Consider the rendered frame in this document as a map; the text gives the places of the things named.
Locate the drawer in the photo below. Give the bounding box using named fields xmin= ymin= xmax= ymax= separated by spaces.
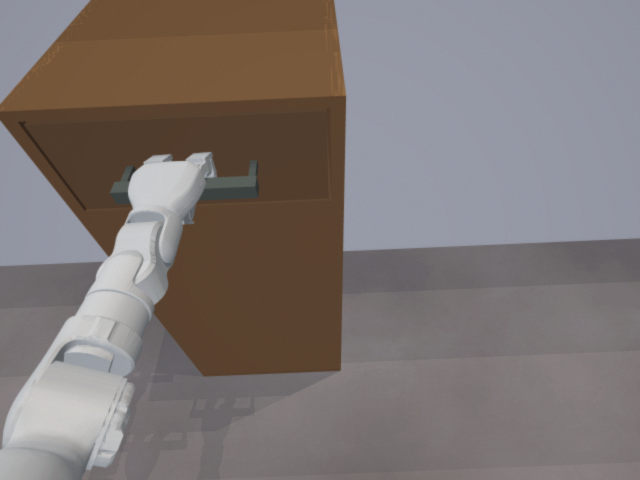
xmin=24 ymin=108 xmax=329 ymax=209

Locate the robot left upper arm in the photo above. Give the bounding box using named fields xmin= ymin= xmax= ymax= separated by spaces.
xmin=0 ymin=361 xmax=135 ymax=480

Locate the robot left forearm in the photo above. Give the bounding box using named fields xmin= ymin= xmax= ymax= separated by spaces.
xmin=2 ymin=205 xmax=183 ymax=448

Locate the cabinet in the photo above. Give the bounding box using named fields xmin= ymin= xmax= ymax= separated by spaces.
xmin=0 ymin=0 xmax=346 ymax=377

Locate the robot left hand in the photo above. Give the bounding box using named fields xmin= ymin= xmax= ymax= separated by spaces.
xmin=128 ymin=152 xmax=217 ymax=225

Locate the handle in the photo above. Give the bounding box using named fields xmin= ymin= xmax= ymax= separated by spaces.
xmin=110 ymin=160 xmax=259 ymax=204

